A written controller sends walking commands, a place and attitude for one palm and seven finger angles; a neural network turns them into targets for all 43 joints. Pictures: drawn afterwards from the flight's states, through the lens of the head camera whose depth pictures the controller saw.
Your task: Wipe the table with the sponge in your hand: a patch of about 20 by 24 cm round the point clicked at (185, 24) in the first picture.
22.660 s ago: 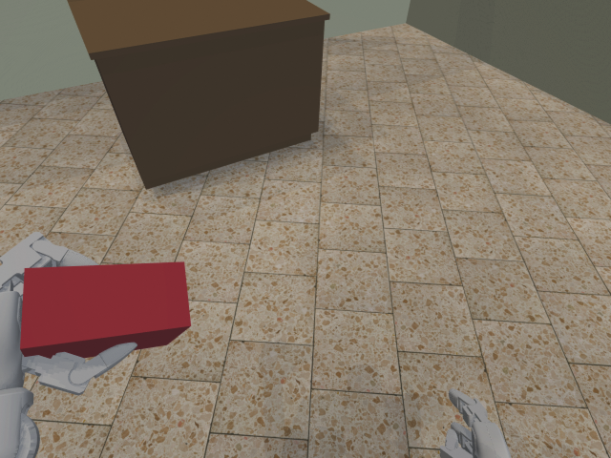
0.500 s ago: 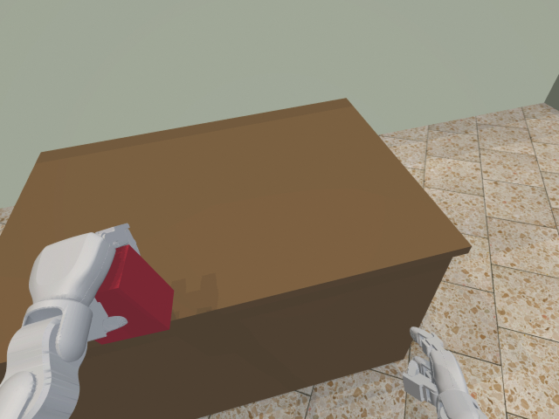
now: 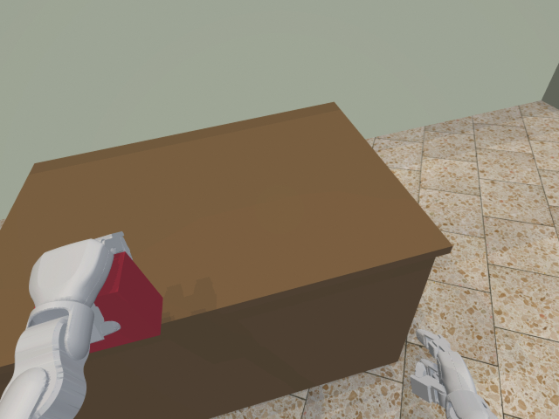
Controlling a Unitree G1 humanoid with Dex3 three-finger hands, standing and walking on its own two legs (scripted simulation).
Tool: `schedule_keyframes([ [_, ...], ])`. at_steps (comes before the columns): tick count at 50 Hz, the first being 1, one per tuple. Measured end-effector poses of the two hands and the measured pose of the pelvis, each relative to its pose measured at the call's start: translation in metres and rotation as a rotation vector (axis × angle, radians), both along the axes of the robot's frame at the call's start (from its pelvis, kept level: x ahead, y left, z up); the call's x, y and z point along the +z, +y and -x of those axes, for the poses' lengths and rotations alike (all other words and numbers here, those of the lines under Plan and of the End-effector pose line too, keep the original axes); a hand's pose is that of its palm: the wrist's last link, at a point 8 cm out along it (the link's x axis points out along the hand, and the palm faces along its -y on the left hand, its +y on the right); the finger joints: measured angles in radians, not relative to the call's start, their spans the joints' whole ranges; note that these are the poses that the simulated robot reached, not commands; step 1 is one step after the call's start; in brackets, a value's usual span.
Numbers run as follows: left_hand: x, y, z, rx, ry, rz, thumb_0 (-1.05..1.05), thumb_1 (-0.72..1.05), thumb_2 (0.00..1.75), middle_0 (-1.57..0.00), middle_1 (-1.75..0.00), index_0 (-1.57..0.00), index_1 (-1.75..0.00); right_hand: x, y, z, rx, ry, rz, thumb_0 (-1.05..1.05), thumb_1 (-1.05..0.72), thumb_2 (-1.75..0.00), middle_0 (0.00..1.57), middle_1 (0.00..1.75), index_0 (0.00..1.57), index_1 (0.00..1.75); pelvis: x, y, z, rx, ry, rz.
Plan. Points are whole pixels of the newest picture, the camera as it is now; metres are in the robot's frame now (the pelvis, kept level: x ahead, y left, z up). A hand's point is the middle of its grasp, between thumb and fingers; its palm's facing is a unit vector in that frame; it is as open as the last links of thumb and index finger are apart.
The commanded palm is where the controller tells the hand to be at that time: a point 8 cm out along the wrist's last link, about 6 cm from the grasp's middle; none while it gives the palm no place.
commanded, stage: turn the palm down, sponge in hand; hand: left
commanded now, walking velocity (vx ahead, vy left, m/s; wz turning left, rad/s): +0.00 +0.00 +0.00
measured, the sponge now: (114, 311) +0.22 +0.30 +0.05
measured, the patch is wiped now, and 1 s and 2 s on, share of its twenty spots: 0.00 0.00 0.00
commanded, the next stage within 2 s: move the sponge above the wiping area in 0.14 s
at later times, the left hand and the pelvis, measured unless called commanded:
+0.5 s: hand (103, 297) +0.22 +0.29 +0.09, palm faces +0.00 -0.06 -1.00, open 10.0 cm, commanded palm +0.20 +0.28 +0.16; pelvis -0.02 -0.02 +0.00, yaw +0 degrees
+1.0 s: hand (109, 289) +0.24 +0.30 +0.08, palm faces -0.02 -0.07 -1.00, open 10.0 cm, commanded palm +0.22 +0.30 +0.15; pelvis -0.01 +0.01 +0.00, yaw +0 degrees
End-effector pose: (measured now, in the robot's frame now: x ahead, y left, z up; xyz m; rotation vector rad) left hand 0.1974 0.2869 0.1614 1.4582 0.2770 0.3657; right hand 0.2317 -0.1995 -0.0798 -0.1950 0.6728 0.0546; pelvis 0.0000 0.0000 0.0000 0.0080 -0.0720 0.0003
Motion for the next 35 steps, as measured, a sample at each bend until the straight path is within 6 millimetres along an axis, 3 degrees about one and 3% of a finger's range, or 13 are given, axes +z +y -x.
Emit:
schedule_keyframes([
  [13,-0.006,-0.028,0.001,-0.042,0.02,0.008,0.0,-0.5,1.05,-0.72,-1.32,-0.76,-1.32,0.004,-0.028,0.004,-0.051,-0.041,0.006,0.01,-0.9,-0.89,0.2,0.3,0.2,0.3,-0.002,-0.015,0.005,-0.015,-0.01,-0.008],
  [23,-0.011,-0.002,0.0,0.062,0.056,-0.012,0.0,-0.5,1.05,-0.72,-1.32,-0.76,-1.32,-0.002,-0.037,0.021,-0.082,-0.014,0.015,0.01,-0.9,-0.89,0.2,0.3,0.2,0.3,-0.003,-0.02,0.015,-0.011,-0.017,-0.01],
  [31,-0.022,-0.006,-0.015,-0.035,0.103,-0.016,-0.01,-0.5,1.05,-0.72,-1.32,-0.76,-1.32,-0.011,-0.037,0.038,-0.107,0.011,0.038,0.01,-0.9,-0.89,0.2,0.3,0.2,0.3,-0.003,-0.014,0.02,-0.005,-0.004,-0.009],
  [35,-0.018,-0.006,-0.023,-0.07,0.061,-0.029,-0.01,-0.5,1.05,-0.72,-1.32,-0.76,-1.32,-0.014,-0.034,0.045,-0.124,0.031,0.031,0.01,-0.9,-0.89,0.2,0.3,0.2,0.3,-0.003,-0.009,0.019,-0.014,0.007,-0.01],
])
